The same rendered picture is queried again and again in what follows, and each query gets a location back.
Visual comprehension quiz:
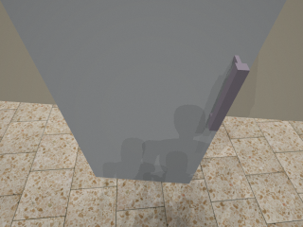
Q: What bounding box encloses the handle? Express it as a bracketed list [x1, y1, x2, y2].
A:
[208, 55, 250, 131]

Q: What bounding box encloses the fridge door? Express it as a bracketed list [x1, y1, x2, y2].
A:
[0, 0, 287, 184]

